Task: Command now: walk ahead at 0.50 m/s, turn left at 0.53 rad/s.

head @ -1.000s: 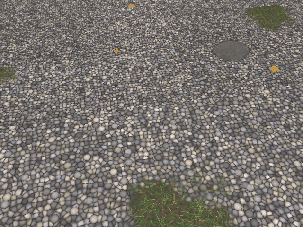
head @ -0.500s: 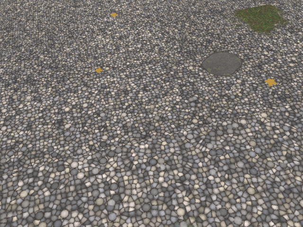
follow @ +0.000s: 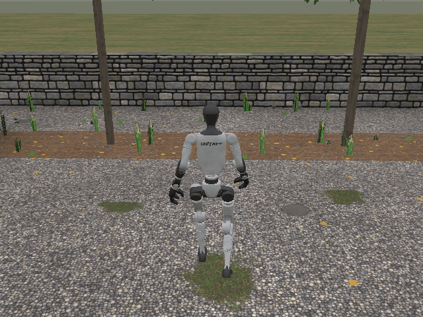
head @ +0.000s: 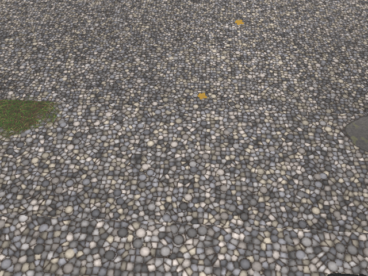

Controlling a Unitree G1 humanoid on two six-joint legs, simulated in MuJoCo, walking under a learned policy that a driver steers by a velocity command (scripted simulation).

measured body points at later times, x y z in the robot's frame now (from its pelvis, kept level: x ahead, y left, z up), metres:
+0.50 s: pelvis +0.20 -0.03 +0.01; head +0.24 -0.03 +0.46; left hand +0.31 +0.25 -0.09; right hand +0.38 -0.27 -0.11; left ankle +0.10 +0.08 -0.65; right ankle +0.33 -0.11 -0.72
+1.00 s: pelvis +0.25 +0.01 +0.02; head +0.25 +0.02 +0.47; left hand +0.27 +0.28 -0.11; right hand +0.37 -0.21 -0.12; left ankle +0.18 +0.12 -0.72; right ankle +0.33 -0.11 -0.72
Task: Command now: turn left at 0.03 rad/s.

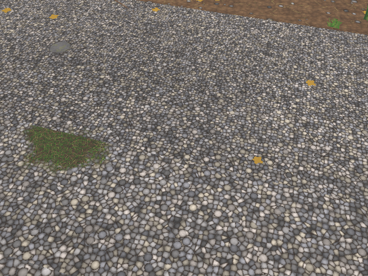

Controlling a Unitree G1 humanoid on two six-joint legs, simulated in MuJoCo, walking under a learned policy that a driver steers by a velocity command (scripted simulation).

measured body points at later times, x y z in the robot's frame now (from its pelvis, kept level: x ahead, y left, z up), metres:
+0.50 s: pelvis +0.13 -0.03 +0.01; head +0.14 -0.04 +0.46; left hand +0.10 +0.22 -0.13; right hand +0.25 -0.31 -0.11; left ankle +0.18 +0.13 -0.68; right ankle +0.07 -0.12 -0.73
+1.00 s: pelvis +0.37 +0.01 -0.02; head +0.40 +0.01 +0.43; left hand +0.56 +0.25 -0.13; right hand +0.33 -0.25 -0.16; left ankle +0.31 +0.12 -0.73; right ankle +0.50 -0.15 -0.69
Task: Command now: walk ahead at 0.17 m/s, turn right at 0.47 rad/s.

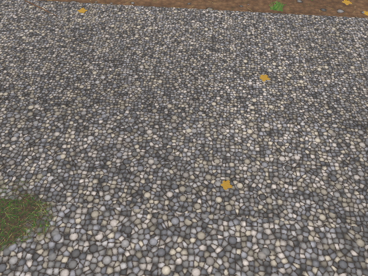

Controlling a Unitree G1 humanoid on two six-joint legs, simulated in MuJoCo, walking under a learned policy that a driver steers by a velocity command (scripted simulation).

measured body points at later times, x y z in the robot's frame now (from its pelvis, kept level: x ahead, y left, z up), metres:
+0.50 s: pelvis +0.19 -0.02 -0.17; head +0.23 -0.06 +0.27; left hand +0.38 +0.20 -0.28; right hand +0.27 -0.32 -0.28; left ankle +0.32 +0.15 -0.82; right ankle +0.22 -0.10 -0.90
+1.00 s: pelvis +0.29 +0.02 -0.17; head +0.30 +0.02 +0.28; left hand +0.45 +0.24 -0.30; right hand +0.34 -0.25 -0.27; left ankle +0.34 +0.13 -0.90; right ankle +0.22 -0.10 -0.90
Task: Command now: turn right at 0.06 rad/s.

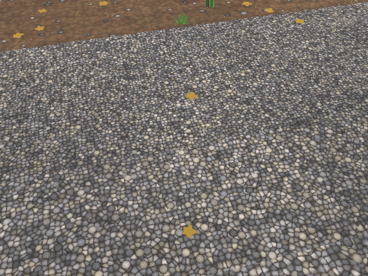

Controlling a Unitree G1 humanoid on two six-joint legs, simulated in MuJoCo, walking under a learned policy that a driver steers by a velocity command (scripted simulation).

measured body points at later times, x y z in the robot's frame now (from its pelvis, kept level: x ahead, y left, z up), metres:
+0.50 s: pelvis +0.02 +0.02 +0.00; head +0.03 +0.02 +0.45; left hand +0.09 +0.27 -0.14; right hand +0.15 -0.23 -0.10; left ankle +0.00 +0.11 -0.73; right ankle -0.01 -0.14 -0.73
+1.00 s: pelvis +0.02 +0.02 +0.00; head +0.02 +0.02 +0.45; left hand +0.02 +0.27 -0.15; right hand +0.09 -0.23 -0.13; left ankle +0.00 +0.11 -0.73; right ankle -0.01 -0.14 -0.73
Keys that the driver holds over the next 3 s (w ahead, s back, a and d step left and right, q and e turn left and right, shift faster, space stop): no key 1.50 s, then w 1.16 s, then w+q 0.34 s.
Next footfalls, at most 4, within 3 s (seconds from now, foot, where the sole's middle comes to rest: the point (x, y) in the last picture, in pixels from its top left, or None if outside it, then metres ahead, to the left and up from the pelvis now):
1.82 right None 0.11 -0.13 -0.77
2.26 left None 0.38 0.07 -0.77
2.94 right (257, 227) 0.81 -0.28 -0.96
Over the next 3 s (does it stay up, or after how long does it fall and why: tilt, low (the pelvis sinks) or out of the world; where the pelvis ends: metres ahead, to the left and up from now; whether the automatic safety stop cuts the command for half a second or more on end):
stays up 0.69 -0.16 -0.18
